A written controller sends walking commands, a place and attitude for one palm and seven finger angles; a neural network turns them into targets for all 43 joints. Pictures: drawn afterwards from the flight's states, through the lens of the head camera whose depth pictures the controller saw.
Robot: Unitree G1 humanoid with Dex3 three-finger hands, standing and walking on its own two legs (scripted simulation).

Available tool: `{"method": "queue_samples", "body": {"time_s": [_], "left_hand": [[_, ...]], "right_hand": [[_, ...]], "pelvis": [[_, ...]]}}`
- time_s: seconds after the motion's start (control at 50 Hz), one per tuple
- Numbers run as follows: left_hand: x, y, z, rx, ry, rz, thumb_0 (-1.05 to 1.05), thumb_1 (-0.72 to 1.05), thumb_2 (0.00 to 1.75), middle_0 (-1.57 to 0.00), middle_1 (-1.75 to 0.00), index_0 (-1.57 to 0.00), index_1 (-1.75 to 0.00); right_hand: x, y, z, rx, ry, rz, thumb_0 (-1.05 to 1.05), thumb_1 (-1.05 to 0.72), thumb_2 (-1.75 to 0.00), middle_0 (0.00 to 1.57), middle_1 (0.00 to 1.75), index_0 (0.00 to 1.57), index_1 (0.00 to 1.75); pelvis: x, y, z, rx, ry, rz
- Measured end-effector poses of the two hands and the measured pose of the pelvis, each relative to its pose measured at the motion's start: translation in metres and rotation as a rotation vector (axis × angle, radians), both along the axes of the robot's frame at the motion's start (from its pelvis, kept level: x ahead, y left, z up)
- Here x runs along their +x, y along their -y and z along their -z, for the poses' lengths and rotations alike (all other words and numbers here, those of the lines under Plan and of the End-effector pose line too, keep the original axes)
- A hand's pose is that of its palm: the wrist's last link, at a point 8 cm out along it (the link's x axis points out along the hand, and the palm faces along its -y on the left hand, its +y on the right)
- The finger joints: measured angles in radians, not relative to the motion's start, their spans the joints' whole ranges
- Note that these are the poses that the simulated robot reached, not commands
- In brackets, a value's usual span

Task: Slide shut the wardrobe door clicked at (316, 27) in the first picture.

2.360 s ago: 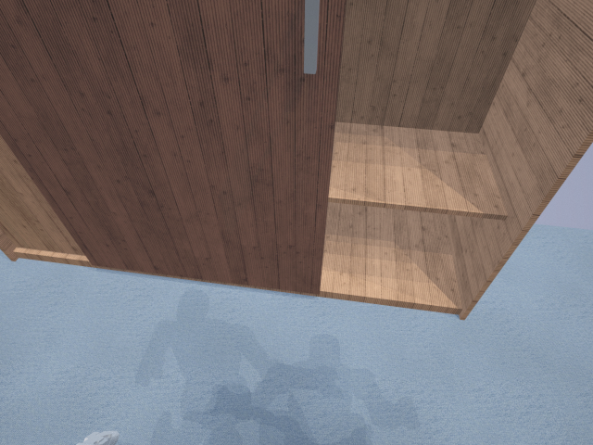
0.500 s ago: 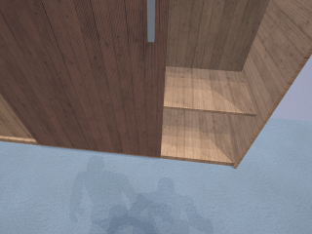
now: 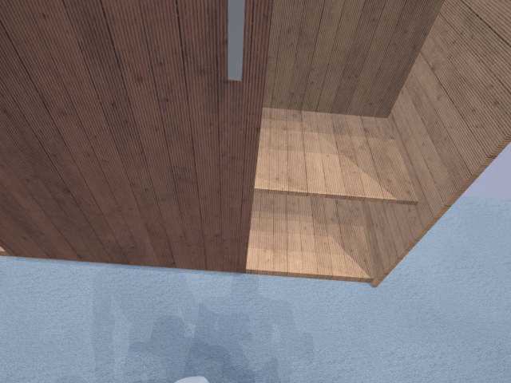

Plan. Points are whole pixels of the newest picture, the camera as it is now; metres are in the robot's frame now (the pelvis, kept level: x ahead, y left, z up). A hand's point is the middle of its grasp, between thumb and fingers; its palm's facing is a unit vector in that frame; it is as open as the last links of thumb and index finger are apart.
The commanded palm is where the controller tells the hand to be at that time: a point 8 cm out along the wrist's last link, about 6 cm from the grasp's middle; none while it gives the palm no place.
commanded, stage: take the last steps up to it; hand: left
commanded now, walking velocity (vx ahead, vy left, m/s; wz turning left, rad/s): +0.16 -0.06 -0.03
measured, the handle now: (237, 21) +0.58 +0.10 +0.27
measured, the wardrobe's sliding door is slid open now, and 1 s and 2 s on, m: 0.54 0.54 0.54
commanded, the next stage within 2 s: come to a stop and stand still in 0.02 s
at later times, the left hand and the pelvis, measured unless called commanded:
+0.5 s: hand (175, 357) +0.18 +0.15 -0.15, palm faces +0.02 -0.97 -0.23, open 7.3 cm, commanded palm none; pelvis +0.08 -0.03 +0.01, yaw +2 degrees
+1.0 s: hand out of the picture +0.02 +0.20 -0.15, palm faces +0.05 -0.97 -0.22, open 7.4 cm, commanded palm none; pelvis +0.05 +0.02 +0.02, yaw +1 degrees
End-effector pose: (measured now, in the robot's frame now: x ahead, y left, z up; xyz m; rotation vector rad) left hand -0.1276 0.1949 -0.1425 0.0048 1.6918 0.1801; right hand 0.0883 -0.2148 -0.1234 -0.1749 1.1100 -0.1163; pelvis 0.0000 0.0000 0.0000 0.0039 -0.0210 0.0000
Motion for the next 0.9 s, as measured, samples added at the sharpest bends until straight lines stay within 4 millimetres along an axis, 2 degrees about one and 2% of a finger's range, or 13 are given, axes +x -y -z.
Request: {"method": "queue_samples", "body": {"time_s": [0.04,0.1,0.16,0.22,0.3,0.38,0.46,0.56,0.64,0.7,0.78,0.9], "left_hand": [[0.042,-0.013,-0.001,0.021,0.078,0.026,0.00,0.90,0.90,-0.20,-0.30,-0.20,-0.30],[0.110,-0.027,-0.007,0.053,0.222,0.055,0.00,0.91,0.90,-0.20,-0.30,-0.20,-0.30],[0.173,-0.033,-0.015,0.076,0.346,0.085,0.00,0.91,0.90,-0.20,-0.30,-0.20,-0.30],[0.224,-0.035,-0.022,0.114,0.422,0.120,0.00,0.93,0.90,-0.20,-0.30,-0.20,-0.30],[0.274,-0.028,-0.025,0.149,0.487,0.167,0.00,0.93,0.90,-0.20,-0.30,-0.20,-0.30],[0.298,-0.014,-0.027,0.158,0.498,0.198,0.00,0.92,0.90,-0.20,-0.30,-0.20,-0.30],[0.303,-0.005,-0.029,0.148,0.503,0.182,0.00,0.91,0.90,-0.20,-0.30,-0.20,-0.30],[0.289,-0.007,-0.026,0.127,0.497,0.149,0.00,0.90,0.90,-0.20,-0.30,-0.21,-0.30],[0.264,-0.023,-0.015,0.107,0.471,0.118,0.00,0.90,0.90,-0.20,-0.30,-0.21,-0.30],[0.242,-0.037,-0.005,0.093,0.431,0.091,0.00,0.90,0.90,-0.20,-0.30,-0.21,-0.30],[0.212,-0.052,-0.010,0.096,0.366,0.070,0.00,0.91,0.90,-0.20,-0.30,-0.20,-0.30],[0.165,-0.058,-0.016,0.110,0.263,0.069,0.00,0.91,0.90,-0.20,-0.30,-0.20,-0.30]], "right_hand": [[0.000,-0.001,-0.004,-0.004,-0.014,0.039,-0.01,-0.92,-0.90,0.20,0.30,0.20,0.30],[-0.002,0.007,-0.011,-0.027,-0.049,0.064,-0.02,-0.95,-0.90,0.20,0.30,0.20,0.30],[-0.009,0.013,-0.011,-0.026,-0.110,0.074,-0.02,-0.95,-0.90,0.20,0.30,0.20,0.30],[-0.018,0.017,-0.006,-0.013,-0.178,0.089,-0.01,-0.94,-0.90,0.20,0.30,0.20,0.30],[-0.026,0.023,0.010,0.023,-0.266,0.122,-0.01,-0.92,-0.90,0.20,0.30,0.20,0.30],[-0.026,0.030,0.020,0.052,-0.325,0.153,0.00,-0.91,-0.90,0.20,0.30,0.20,0.30],[-0.019,0.034,0.018,0.043,-0.345,0.137,0.00,-0.91,-0.90,0.20,0.30,0.20,0.30],[-0.002,0.034,0.010,0.015,-0.297,0.101,0.00,-0.91,-0.90,0.20,0.30,0.19,0.30],[0.009,0.026,0.003,-0.019,-0.216,0.080,0.00,-0.91,-0.90,0.20,0.30,0.19,0.30],[0.007,0.015,-0.003,-0.040,-0.175,0.071,0.00,-0.91,-0.90,0.19,0.30,0.19,0.30],[-0.001,-0.001,-0.013,-0.041,-0.185,0.050,0.00,-0.91,-0.90,0.20,0.30,0.19,0.30],[-0.006,-0.006,-0.010,-0.030,-0.204,0.044,0.01,-0.93,-0.90,0.20,0.30,0.20,0.30]], "pelvis": [[0.011,-0.002,-0.006,0.007,-0.002,0.004],[0.027,-0.004,-0.015,0.012,-0.010,0.008],[0.044,-0.002,-0.021,0.014,-0.014,0.008],[0.059,0.004,-0.021,0.018,-0.009,0.001],[0.078,0.019,-0.013,0.036,0.005,-0.002],[0.086,0.028,-0.009,0.017,-0.005,-0.013],[0.083,0.028,-0.012,0.012,-0.014,-0.024],[0.073,0.020,-0.015,0.009,-0.021,-0.029],[0.063,0.006,-0.012,-0.002,-0.020,-0.027],[0.057,-0.004,-0.010,-0.005,-0.012,-0.023],[0.054,-0.012,-0.019,-0.007,-0.019,-0.024],[0.052,-0.017,-0.023,0.005,-0.029,-0.020]]}}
